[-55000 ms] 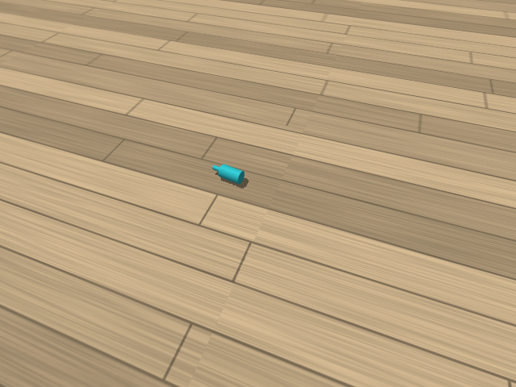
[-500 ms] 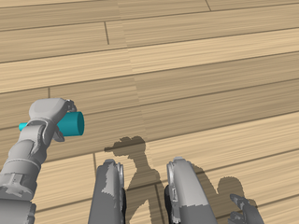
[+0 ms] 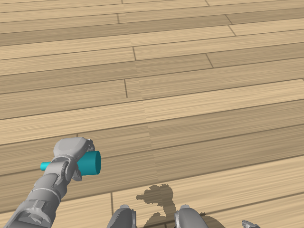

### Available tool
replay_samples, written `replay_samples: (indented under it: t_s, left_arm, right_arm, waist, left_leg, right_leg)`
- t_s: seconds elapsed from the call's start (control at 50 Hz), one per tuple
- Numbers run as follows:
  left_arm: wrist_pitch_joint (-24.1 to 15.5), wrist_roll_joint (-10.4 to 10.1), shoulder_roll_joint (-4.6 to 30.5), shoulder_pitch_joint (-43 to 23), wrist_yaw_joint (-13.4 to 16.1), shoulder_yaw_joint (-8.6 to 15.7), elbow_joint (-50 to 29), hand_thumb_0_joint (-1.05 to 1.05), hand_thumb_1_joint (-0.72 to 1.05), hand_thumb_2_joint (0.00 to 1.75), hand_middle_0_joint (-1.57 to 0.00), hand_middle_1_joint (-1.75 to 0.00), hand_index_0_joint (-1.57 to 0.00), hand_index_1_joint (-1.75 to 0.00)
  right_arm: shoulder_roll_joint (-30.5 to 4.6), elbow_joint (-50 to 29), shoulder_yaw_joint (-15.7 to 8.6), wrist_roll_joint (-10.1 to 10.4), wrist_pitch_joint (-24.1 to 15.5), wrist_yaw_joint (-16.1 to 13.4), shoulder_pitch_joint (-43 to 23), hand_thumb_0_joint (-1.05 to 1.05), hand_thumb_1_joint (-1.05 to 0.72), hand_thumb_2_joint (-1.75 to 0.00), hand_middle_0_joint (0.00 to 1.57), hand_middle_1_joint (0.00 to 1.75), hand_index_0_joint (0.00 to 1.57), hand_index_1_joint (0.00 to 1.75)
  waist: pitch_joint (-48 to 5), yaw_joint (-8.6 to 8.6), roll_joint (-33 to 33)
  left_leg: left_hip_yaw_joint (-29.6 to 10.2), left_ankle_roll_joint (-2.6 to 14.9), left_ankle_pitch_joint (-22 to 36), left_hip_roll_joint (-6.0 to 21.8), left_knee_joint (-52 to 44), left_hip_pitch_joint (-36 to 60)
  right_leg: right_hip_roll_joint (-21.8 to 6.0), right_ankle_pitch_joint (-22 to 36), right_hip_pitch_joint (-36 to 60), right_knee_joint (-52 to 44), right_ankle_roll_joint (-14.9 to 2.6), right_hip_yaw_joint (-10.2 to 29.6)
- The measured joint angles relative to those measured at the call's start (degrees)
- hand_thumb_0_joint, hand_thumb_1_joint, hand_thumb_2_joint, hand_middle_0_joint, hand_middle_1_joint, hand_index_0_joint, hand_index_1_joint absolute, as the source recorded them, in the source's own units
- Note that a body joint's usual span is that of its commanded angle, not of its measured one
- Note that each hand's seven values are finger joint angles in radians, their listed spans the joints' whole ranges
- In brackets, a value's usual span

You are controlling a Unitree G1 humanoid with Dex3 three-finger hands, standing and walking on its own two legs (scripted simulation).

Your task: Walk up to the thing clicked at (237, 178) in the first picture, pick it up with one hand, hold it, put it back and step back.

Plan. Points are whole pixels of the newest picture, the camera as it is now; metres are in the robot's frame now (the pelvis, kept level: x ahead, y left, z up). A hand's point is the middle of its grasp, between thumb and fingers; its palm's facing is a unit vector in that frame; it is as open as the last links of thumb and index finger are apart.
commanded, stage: lift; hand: left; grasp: from above
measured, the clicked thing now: (70, 164) +0.34 +0.26 -0.12
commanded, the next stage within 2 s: hold in 0.32 s
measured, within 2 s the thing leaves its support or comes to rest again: neither
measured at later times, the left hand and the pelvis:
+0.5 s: hand (74, 147) +0.35 +0.22 -0.02, palm faces -0.47 -0.05 -0.88, open 9.7 cm; pelvis +0.04 +0.00 +0.06, yaw +0 degrees
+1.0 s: hand (70, 141) +0.34 +0.22 +0.02, palm faces -0.48 -0.03 -0.87, open 9.7 cm; pelvis +0.05 +0.00 +0.08, yaw -1 degrees
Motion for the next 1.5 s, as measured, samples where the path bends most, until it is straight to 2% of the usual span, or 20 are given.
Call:
replay_samples:
  t_s: [0.22, 0.38, 0.62, 0.92, 1.22, 1.5]
  left_arm:
    - [1.23, 0.18, -1.69, 0.98, 1.27, -0.45, -0.75, 0.0, 0.08, 0.3, -0.8, -0.3, -0.82, -0.3]
    - [1.84, -0.83, -2.02, 1.77, -0.1, -1.19, -1.39, 0.0, 0.08, 0.31, -0.8, -0.29, -0.82, -0.29]
    - [1.02, -0.11, -2.12, 3.36, -2.05, -1.92, -3.37, 0.0, 0.09, 0.29, -0.8, -0.29, -0.81, -0.29]
    - [0.93, -0.8, -1.37, 4.79, -6.08, -2.55, -6.98, 0.0, 0.09, 0.3, -0.79, -0.3, -0.8, -0.3]
    - [0.46, -0.7, -1.51, 5.82, -7.48, -2.8, -8.79, 0.0, 0.09, 0.31, -0.78, -0.31, -0.8, -0.31]
    - [0.13, -1.44, -1.19, 6.88, -8.9, -3.08, -11.02, 0.0, 0.09, 0.3, -0.78, -0.32, -0.79, -0.32]
  right_arm:
    - [-0.15, -0.11, -0.48, -0.07, 0.74, 0.42, 0.5, 0.0, -0.9, -0.89, 0.21, 0.3, 0.2, 0.3]
    - [-0.28, -0.33, -1.01, 0.22, 1.46, 0.36, 0.22, 0.0, -0.9, -0.89, 0.21, 0.3, 0.2, 0.3]
    - [-0.69, -0.88, -1.41, 0.55, 2.33, 0.29, -0.51, 0.0, -0.9, -0.89, 0.2, 0.3, 0.2, 0.3]
    - [-0.86, -2.05, -1.41, 1.02, 3.37, 0.16, -0.92, 0.0, -0.89, -0.89, 0.2, 0.3, 0.2, 0.3]
    - [-0.83, -2.53, -0.96, 1.21, 4.33, -0.11, -1.73, 0.0, -0.9, -0.89, 0.2, 0.3, 0.2, 0.3]
    - [-1.06, -2.96, -0.42, 1.38, 4.18, -0.6, -2.87, 0.0, -0.9, -0.89, 0.2, 0.3, 0.2, 0.3]
  waist:
    - [2.39, 0.54, -0.4]
    - [3.11, 0.94, -0.33]
    - [3.75, 1.7, -0.51]
    - [4.59, 2.58, -0.1]
    - [5.56, 3.3, 0.06]
    - [6.76, 3.7, 0.44]
  left_leg:
    - [1.06, -0.19, 3.33, -0.29, -11.42, 11.56]
    - [1.44, -0.3, 5.17, -0.44, -18.0, 18.39]
    - [2.03, -0.33, 6.73, -0.74, -24.2, 25.35]
    - [2.58, -0.25, 8.46, -0.84, -29.43, 31.46]
    - [2.76, -0.27, 10.74, -0.95, -32.95, 34.88]
    - [2.89, -0.29, 12.55, -1.03, -35.02, 36.92]
  right_leg:
    - [-0.36, 3.15, 10.87, -10.6, -0.2, 0.8]
    - [-0.53, 4.94, 17.47, -16.92, -0.3, 1.04]
    - [-0.83, 6.39, 24.04, -22.63, -0.32, 1.51]
    - [-0.94, 8.21, 29.87, -27.69, -0.28, 1.98]
    - [-1.01, 10.27, 32.99, -30.7, -0.36, 2.13]
    - [-1.07, 11.92, 34.83, -32.41, -0.39, 2.26]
